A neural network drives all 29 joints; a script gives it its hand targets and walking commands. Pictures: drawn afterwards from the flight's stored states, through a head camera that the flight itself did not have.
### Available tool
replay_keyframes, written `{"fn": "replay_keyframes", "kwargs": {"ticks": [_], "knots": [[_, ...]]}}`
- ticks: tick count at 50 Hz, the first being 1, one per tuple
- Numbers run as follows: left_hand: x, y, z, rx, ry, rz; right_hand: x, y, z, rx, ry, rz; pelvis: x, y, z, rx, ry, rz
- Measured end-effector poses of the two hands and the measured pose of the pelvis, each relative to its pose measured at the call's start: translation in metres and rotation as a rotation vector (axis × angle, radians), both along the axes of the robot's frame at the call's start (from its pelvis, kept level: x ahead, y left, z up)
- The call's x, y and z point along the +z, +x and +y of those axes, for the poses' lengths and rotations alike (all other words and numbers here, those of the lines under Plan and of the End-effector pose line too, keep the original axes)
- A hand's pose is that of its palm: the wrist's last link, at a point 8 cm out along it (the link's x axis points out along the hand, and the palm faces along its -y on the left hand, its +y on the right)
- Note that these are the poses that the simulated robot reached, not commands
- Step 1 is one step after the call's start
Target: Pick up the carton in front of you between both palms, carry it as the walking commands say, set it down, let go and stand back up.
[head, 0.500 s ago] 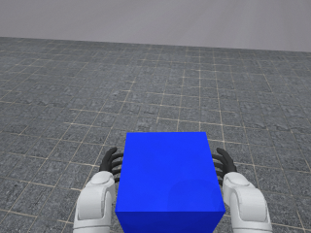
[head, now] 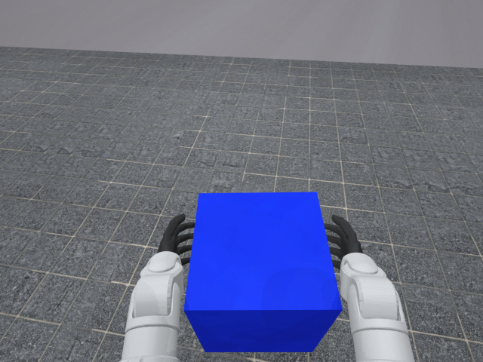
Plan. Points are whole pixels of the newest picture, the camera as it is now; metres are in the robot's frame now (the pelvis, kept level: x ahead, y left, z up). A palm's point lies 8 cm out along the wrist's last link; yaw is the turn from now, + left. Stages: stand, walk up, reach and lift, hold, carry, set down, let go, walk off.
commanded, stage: carry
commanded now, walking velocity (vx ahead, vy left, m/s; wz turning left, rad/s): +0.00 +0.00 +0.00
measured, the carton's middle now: (258, 276) +0.30 +0.00 -0.04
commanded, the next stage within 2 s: hold in 0.04 s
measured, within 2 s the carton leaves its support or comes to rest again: neither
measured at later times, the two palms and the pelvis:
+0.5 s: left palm (169, 264) +0.29 +0.15 +0.03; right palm (347, 266) +0.29 -0.15 +0.03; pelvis -0.06 +0.00 -0.01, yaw +0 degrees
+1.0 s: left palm (189, 285) +0.36 +0.16 -0.20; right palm (314, 286) +0.36 -0.14 -0.20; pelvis -0.08 +0.01 -0.12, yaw +0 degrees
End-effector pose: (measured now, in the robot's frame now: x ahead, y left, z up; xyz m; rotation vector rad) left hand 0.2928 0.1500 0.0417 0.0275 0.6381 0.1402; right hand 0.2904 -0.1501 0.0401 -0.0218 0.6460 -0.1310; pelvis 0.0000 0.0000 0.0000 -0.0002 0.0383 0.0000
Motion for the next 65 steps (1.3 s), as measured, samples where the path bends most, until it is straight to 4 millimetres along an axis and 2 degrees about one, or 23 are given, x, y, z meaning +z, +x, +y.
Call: {"fn": "replay_keyframes", "kwargs": {"ticks": [8,15,23,27,32,38,41,44,47,53,59,65], "knots": [[0.001,-0.015,0.0,-0.014,0.02,0.03,0.0,-0.015,0.0,0.013,-0.011,0.03,0.009,-0.004,0.0,-0.007,-0.001,-0.092],[0.003,-0.024,0.0,-0.009,0.002,0.025,0.001,-0.025,0.0,0.004,0.001,0.025,0.009,-0.023,0.0,-0.002,0.001,-0.135],[-0.008,-0.01,0.002,0.021,-0.029,0.037,-0.01,-0.01,0.002,-0.016,0.039,0.038,-0.004,-0.057,0.002,-0.002,-0.002,-0.164],[-0.023,0.001,0.003,0.014,-0.015,0.044,-0.023,0.003,0.003,-0.005,0.024,0.045,-0.012,-0.071,0.003,-0.004,-0.001,-0.129],[-0.063,0.013,0.006,0.009,-0.003,0.064,-0.063,0.015,0.006,0.008,0.007,0.065,-0.026,-0.084,0.003,-0.005,0.001,-0.017],[-0.137,0.022,0.01,0.011,0.005,0.068,-0.139,0.027,0.009,0.026,-0.001,0.07,-0.049,-0.094,0.004,0.001,-0.001,0.157],[-0.177,0.03,0.011,0.013,0.003,0.055,-0.178,0.034,0.01,0.027,-0.004,0.057,-0.065,-0.096,0.004,0.002,-0.001,0.255],[-0.207,0.04,0.01,0.019,-0.011,0.032,-0.209,0.044,0.01,0.016,0.005,0.035,-0.083,-0.094,0.004,0.001,-0.001,0.358],[-0.227,0.053,0.01,0.028,-0.03,0.007,-0.228,0.056,0.01,0.002,0.021,0.011,-0.102,-0.089,0.005,-0.003,-0.001,0.454],[-0.248,0.072,0.012,0.044,-0.047,0.007,-0.251,0.075,0.012,-0.01,0.046,0.011,-0.131,-0.077,0.006,-0.008,0.003,0.592],[-0.276,0.081,0.013,0.042,-0.04,0.043,-0.28,0.084,0.014,-0.006,0.043,0.047,-0.154,-0.071,0.007,-0.006,0.004,0.683],[-0.316,0.087,0.016,0.044,-0.034,0.045,-0.32,0.092,0.016,0.005,0.037,0.049,-0.184,-0.076,0.006,0.0,0.003,0.751]]}}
